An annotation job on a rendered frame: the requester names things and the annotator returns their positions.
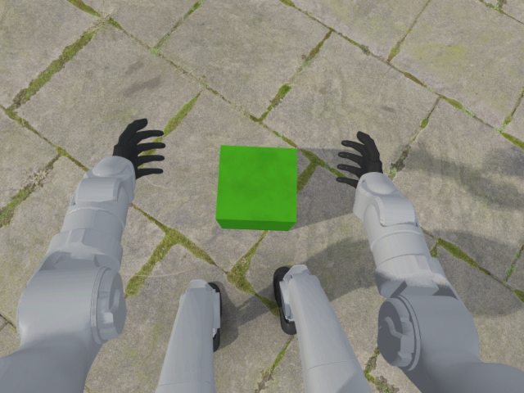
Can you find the left robot forearm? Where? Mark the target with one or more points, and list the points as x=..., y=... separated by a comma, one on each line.
x=94, y=222

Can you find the robot right hand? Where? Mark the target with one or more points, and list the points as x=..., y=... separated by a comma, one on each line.
x=369, y=161

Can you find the left robot upper arm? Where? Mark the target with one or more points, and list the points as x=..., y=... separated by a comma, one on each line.
x=66, y=315

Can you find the robot left hand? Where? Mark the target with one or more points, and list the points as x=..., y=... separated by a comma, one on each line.
x=127, y=147

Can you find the right robot upper arm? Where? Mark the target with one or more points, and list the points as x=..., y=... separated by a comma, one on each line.
x=433, y=340

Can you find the left robot foot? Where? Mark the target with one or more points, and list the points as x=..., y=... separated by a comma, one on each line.
x=216, y=340

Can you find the right robot forearm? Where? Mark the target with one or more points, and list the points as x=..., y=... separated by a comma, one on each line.
x=403, y=262

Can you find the robot right shin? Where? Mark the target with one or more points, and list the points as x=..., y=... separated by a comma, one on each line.
x=301, y=268

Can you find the carton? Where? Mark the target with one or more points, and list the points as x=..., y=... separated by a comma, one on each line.
x=257, y=188

